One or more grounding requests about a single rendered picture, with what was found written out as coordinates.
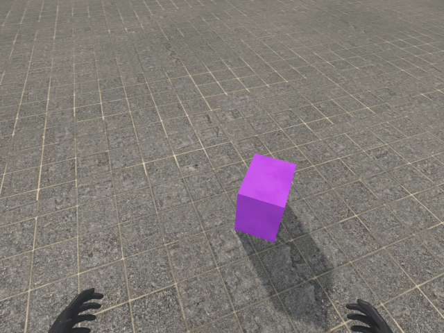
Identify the robot left hand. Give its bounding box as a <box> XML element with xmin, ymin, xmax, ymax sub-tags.
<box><xmin>48</xmin><ymin>288</ymin><xmax>103</xmax><ymax>333</ymax></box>

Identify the carton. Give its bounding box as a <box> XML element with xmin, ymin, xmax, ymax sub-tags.
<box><xmin>234</xmin><ymin>153</ymin><xmax>296</xmax><ymax>242</ymax></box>

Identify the robot right hand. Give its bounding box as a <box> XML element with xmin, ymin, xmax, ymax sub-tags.
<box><xmin>346</xmin><ymin>299</ymin><xmax>393</xmax><ymax>333</ymax></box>

